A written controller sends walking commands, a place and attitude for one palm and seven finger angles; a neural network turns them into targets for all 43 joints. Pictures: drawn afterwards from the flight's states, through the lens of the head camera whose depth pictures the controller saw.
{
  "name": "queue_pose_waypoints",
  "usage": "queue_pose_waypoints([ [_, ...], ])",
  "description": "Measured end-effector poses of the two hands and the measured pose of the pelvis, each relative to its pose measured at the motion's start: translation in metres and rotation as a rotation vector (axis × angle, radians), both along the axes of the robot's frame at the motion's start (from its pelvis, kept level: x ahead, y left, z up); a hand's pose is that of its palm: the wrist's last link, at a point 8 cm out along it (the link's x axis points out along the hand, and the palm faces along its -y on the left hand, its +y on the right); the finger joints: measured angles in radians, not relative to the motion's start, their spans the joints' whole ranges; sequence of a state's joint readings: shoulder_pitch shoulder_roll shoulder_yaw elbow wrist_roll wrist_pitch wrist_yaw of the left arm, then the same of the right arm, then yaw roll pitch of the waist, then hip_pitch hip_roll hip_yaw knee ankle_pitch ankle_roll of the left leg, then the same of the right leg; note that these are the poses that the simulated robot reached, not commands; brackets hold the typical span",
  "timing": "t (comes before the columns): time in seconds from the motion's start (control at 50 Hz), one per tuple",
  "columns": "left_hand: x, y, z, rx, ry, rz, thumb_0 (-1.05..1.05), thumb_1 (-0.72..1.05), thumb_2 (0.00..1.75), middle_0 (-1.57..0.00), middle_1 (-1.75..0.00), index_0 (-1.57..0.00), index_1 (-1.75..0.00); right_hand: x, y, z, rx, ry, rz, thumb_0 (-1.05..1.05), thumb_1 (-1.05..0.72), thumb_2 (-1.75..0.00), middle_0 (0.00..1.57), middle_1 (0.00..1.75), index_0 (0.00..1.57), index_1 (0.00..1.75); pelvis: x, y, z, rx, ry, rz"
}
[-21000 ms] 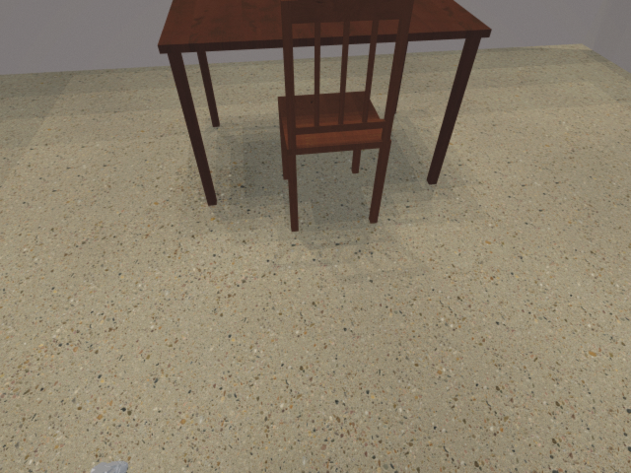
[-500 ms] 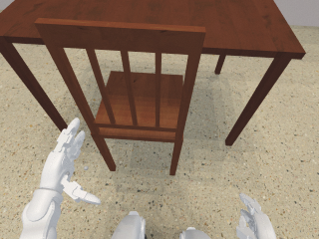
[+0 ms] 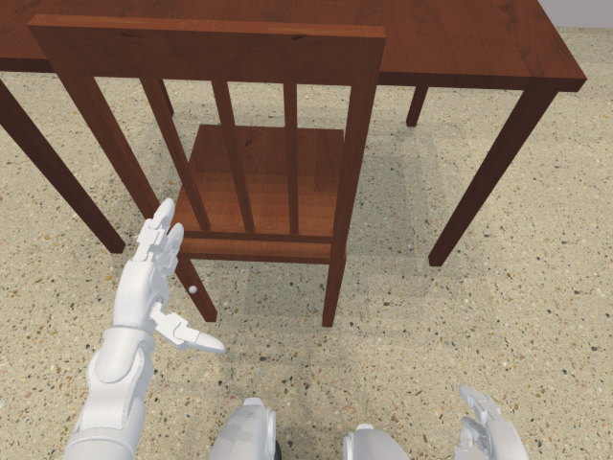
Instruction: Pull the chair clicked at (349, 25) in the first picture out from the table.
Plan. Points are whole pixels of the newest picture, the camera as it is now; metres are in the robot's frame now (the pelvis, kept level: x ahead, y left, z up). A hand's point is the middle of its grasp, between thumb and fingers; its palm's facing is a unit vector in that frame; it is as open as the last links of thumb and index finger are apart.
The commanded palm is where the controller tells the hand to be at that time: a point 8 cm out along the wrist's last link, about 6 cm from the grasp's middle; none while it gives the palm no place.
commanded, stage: aim the fingers beside a spindle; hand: left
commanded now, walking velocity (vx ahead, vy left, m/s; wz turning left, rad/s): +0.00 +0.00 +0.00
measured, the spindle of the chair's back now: (237, 170) +0.53 +0.12 +0.02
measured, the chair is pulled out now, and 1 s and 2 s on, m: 0.00 0.00 0.00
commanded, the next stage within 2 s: push the fingers through the gap in 1.26 s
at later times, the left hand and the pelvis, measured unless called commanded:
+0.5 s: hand (228, 255) +0.39 +0.12 +0.01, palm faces -0.06 -1.00 -0.04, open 17.0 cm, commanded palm +0.37 +0.17 +0.01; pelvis +0.00 -0.01 -0.02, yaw -1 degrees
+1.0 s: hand (232, 257) +0.38 +0.12 +0.00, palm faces -0.05 -1.00 -0.06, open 17.0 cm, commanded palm +0.37 +0.16 +0.01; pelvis +0.00 -0.01 -0.02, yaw -1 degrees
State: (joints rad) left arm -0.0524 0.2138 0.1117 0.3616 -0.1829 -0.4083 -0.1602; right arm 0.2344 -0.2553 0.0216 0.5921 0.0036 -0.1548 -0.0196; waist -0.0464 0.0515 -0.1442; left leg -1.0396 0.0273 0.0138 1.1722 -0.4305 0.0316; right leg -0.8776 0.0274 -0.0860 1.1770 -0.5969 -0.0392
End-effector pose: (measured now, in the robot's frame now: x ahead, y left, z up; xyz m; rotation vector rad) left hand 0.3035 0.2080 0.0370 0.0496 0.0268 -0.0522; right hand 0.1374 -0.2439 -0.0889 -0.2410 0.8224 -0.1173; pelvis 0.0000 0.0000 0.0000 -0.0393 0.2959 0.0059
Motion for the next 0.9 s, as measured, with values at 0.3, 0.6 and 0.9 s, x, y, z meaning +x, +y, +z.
queue_pose_waypoints([
  [0.3, 0.037, -0.019, -0.016, 0.002, 0.005, 0.008, -0.01, -0.50, 0.30, -0.06, -0.08, -0.06, -0.09, -0.014, -0.006, -0.019, 0.004, 0.088, -0.011, 0.01, -0.91, -0.90, 0.20, 0.30, 0.20, 0.30, -0.002, -0.005, -0.011, 0.003, 0.036, -0.006],
  [0.6, 0.076, -0.040, -0.030, -0.003, 0.006, -0.001, -0.01, -0.50, 0.30, -0.06, -0.08, -0.06, -0.08, -0.043, -0.014, -0.039, 0.005, 0.212, -0.057, 0.01, -0.91, -0.90, 0.20, 0.30, 0.20, 0.30, -0.001, -0.005, -0.021, 0.006, 0.086, -0.015],
  [0.9, 0.066, -0.035, -0.031, 0.010, 0.003, 0.023, -0.01, -0.50, 0.30, -0.06, -0.08, -0.06, -0.09, -0.047, -0.010, -0.043, 0.040, 0.244, -0.063, 0.01, -0.91, -0.90, 0.20, 0.30, 0.20, 0.30, 0.000, -0.006, -0.020, 0.014, 0.085, -0.023],
])
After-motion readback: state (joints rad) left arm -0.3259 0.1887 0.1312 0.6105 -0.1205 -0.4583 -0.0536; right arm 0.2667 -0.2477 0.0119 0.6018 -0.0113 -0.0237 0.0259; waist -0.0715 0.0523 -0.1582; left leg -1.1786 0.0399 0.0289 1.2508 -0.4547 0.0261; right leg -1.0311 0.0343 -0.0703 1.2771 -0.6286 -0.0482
